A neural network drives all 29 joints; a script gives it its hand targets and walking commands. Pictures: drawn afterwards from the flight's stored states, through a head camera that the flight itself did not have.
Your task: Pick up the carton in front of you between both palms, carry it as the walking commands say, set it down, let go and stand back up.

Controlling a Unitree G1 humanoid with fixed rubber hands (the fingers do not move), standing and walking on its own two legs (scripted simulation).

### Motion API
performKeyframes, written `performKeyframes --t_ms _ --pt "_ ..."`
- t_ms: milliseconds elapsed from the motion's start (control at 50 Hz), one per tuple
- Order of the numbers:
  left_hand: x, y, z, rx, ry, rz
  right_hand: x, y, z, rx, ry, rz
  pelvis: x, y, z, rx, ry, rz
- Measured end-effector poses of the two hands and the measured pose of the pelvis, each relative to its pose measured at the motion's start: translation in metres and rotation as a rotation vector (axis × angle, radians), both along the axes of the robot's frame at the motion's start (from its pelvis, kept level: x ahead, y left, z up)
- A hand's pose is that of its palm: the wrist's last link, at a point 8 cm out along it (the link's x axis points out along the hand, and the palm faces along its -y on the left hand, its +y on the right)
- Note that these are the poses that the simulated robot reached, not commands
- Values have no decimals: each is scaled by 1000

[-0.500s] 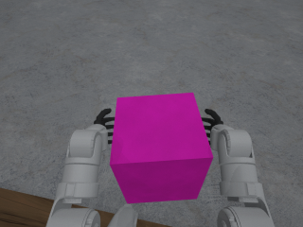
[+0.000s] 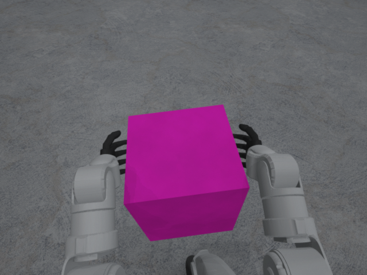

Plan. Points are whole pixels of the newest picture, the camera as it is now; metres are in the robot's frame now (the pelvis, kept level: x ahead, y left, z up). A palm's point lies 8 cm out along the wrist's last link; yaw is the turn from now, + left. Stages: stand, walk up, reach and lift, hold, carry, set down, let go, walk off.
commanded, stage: carry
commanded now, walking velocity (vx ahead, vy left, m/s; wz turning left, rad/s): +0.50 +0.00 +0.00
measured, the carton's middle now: (184, 177) +0.34 -0.06 +0.00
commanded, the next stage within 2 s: none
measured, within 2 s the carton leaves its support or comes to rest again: neither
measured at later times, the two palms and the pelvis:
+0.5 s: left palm (86, 82) +0.73 +0.19 +0.00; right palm (177, 74) +0.73 -0.11 +0.00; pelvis +0.37 +0.03 -0.08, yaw +0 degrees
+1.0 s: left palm (103, 43) +0.92 +0.14 +0.03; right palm (182, 38) +0.93 -0.16 +0.03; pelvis +0.65 -0.01 -0.05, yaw +1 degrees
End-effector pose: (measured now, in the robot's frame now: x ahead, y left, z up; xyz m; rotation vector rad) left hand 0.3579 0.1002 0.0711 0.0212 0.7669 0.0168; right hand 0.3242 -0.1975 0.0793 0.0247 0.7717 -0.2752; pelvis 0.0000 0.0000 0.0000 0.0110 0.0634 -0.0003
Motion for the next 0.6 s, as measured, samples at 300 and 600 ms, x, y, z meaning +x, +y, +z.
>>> performKeyframes --t_ms 300,600 --pt "186 78 -84 18 50 253 264 78 -89 37 43 240 217 -16 -73 -10 42 -6" --pt "433 74 -58 21 -24 68 447 72 -72 16 -32 61 421 38 -61 -27 81 -31"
